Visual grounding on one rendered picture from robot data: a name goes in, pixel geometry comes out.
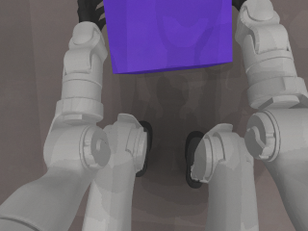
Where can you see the left robot upper arm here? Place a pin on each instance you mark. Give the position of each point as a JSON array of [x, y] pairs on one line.
[[73, 155]]

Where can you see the right robot forearm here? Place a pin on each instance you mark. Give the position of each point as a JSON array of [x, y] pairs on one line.
[[268, 59]]

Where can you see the robot right shin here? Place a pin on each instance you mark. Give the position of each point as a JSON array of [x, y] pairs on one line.
[[223, 127]]

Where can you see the robot left thigh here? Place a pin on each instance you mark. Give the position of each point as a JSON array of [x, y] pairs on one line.
[[109, 205]]

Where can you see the right robot upper arm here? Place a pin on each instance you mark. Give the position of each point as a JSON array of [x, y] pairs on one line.
[[279, 137]]

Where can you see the left robot forearm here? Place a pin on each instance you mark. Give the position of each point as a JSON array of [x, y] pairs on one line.
[[82, 81]]

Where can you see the robot left hand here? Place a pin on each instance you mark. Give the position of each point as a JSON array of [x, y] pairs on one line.
[[87, 11]]

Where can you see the carton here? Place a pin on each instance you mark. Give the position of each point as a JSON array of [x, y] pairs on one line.
[[149, 36]]

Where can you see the robot right hand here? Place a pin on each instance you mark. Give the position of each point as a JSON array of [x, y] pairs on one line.
[[237, 4]]

